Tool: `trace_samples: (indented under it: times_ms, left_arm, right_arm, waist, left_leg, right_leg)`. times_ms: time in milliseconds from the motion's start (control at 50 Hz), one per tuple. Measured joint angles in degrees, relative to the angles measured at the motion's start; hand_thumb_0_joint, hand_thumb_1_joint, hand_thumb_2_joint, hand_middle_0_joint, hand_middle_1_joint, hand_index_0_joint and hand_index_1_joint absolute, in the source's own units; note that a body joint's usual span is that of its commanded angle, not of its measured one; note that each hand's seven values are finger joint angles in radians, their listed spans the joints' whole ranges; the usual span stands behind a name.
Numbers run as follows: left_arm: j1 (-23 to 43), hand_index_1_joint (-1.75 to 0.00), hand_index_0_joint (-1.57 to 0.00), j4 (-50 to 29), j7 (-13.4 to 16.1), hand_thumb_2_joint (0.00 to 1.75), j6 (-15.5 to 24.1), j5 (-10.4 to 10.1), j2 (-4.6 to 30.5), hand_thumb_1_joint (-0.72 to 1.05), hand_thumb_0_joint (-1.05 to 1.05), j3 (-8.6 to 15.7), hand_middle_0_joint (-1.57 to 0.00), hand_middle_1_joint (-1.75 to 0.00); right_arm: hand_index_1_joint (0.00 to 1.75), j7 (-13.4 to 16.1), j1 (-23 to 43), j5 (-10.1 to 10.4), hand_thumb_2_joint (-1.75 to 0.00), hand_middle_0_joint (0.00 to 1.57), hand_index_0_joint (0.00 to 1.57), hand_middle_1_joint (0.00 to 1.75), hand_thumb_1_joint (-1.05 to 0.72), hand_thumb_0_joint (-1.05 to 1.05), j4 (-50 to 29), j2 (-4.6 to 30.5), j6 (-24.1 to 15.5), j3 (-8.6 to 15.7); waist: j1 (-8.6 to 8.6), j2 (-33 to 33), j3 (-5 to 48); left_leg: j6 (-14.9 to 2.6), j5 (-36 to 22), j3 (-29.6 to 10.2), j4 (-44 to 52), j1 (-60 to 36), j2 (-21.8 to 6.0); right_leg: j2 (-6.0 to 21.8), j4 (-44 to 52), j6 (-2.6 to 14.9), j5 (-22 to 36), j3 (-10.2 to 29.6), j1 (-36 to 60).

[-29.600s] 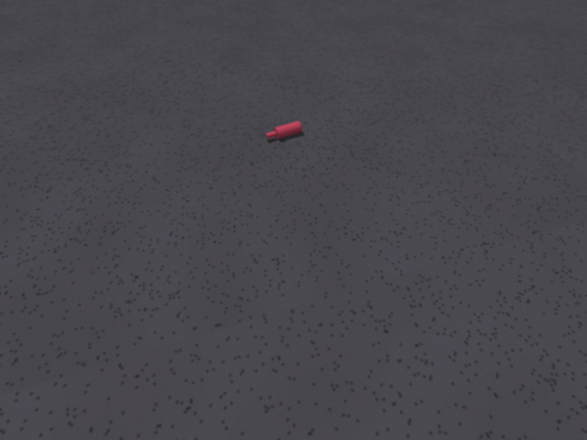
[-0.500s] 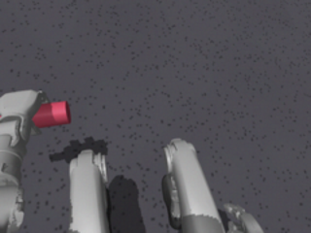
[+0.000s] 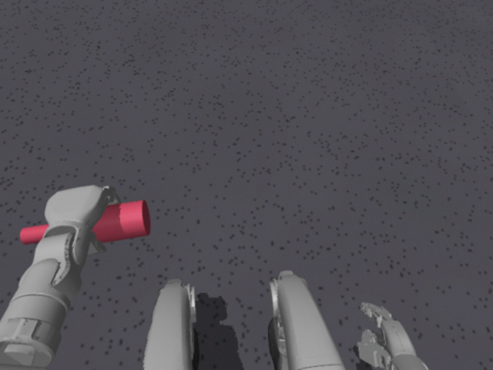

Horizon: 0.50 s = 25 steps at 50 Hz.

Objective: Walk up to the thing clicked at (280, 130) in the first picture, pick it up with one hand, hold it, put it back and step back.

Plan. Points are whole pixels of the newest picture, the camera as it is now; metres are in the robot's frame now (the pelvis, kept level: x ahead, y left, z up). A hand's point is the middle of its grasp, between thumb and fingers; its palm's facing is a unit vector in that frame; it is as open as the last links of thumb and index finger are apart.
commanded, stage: lift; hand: left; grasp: from above
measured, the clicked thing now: (87, 226) +0.38 +0.26 -0.09
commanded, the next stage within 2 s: hold in 0.72 s
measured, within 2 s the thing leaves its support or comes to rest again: neither
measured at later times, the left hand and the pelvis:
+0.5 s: hand (71, 201) +0.36 +0.22 +0.06, palm faces -0.43 -0.10 -0.90, open 9.3 cm; pelvis +0.03 +0.00 +0.14, yaw +0 degrees
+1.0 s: hand (48, 166) +0.37 +0.22 +0.12, palm faces -0.43 -0.08 -0.90, open 9.3 cm; pelvis +0.06 +0.00 +0.18, yaw +0 degrees
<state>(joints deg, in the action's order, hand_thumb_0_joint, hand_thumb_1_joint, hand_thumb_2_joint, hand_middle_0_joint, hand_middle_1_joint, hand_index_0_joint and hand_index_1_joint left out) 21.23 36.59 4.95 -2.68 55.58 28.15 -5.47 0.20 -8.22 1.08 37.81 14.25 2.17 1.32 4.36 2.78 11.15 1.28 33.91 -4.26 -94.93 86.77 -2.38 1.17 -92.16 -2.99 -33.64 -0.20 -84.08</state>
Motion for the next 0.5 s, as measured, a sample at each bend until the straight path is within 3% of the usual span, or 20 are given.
trace_samples:
  times_ms: [240, 500]
  left_arm:
    - [-3.2, -0.48, -0.80, 2.6, -1.1, 0.47, -1.4, -0.7, -2.5, 0.05, 0.00, -2.7, -0.77, -0.50]
    - [-2.9, -0.49, -0.79, 8.0, 2.3, 0.47, -1.3, 0.2, -5.9, 0.05, -0.01, -4.8, -0.76, -0.51]
  right_arm:
    - [0.30, 2.3, -3.6, 0.8, -0.90, 0.20, 0.20, 0.30, -0.91, 0.01, 1.4, -0.4, -1.2, -0.3]
    - [0.30, 2.7, -6.0, 0.8, -0.90, 0.20, 0.20, 0.30, -0.91, 0.01, 3.7, -0.2, -2.9, 0.3]
  waist:
    - [-0.43, -0.3, -1.8]
    - [-0.77, -0.6, -4.8]
  left_leg:
    - [0.15, -4.1, 1.9, 18.3, -21.4, -0.8]
    - [0.15, -8.9, 3.3, 34.1, -38.2, -0.9]
  right_leg:
    - [-0.2, 17.8, 0.59, 4.4, 0.5, 20.5]
    - [-0.1, 33.2, 0.72, 9.2, 0.9, 36.7]
